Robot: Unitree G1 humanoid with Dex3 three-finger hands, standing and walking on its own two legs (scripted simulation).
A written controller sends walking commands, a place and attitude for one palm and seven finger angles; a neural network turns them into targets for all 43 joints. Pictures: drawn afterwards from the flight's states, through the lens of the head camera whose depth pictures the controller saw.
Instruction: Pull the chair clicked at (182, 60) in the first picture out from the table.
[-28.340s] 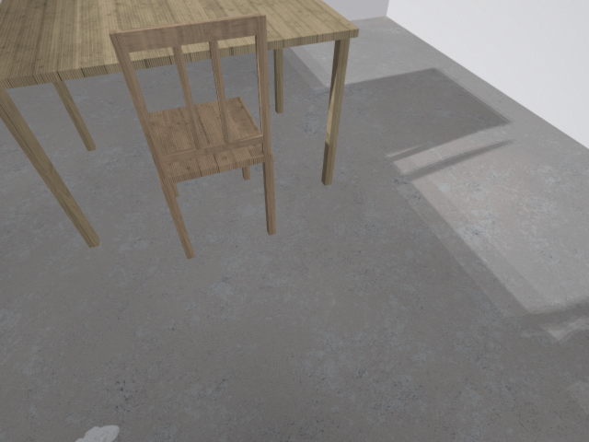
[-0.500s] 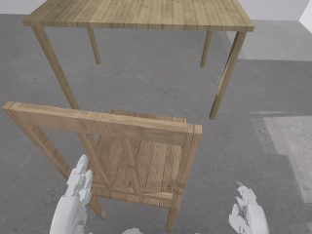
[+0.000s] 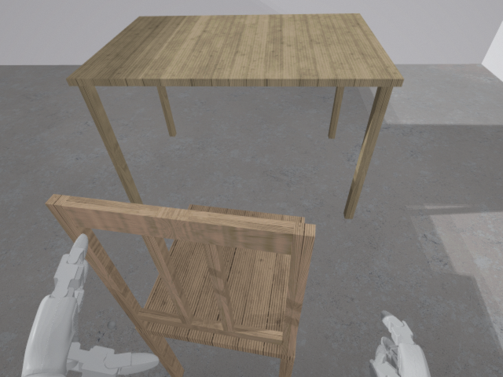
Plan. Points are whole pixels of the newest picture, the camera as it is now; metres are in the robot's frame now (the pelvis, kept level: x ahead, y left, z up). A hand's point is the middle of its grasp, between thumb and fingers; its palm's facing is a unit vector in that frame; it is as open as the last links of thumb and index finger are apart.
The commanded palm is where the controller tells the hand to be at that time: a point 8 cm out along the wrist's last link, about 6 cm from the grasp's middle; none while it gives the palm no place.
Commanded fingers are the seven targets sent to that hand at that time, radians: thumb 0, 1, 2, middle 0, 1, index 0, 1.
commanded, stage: draw the hand back to the body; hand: left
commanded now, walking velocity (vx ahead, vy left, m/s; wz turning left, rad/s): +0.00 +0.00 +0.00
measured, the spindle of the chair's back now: (172, 284) +0.29 +0.19 -0.04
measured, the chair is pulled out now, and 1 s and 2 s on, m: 0.58 0.58 0.58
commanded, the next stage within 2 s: step back with the hand held close in 0.86 s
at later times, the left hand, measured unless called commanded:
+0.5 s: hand (44, 238) +0.21 +0.27 +0.20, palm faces +0.47 -0.76 -0.45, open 9.2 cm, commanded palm +0.17 +0.30 +0.21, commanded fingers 0.00 0.90 0.90 -0.20 -0.30 -0.20 -0.30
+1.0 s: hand (46, 234) +0.22 +0.27 +0.20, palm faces +0.48 -0.76 -0.43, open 7.4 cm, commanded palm +0.17 +0.30 +0.21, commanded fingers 0.00 0.90 0.90 -0.20 -0.30 -0.20 -0.30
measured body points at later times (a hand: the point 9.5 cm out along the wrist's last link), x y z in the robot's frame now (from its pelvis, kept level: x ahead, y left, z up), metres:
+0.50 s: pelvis +0.03 +0.01 +0.03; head +0.01 -0.02 +0.48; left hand +0.18 +0.31 +0.22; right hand +0.21 -0.21 -0.05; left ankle +0.00 +0.12 -0.70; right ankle +0.01 -0.13 -0.70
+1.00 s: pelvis +0.03 +0.00 +0.04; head +0.01 -0.03 +0.49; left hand +0.19 +0.30 +0.23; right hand +0.22 -0.22 -0.05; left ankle +0.00 +0.12 -0.70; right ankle +0.01 -0.13 -0.70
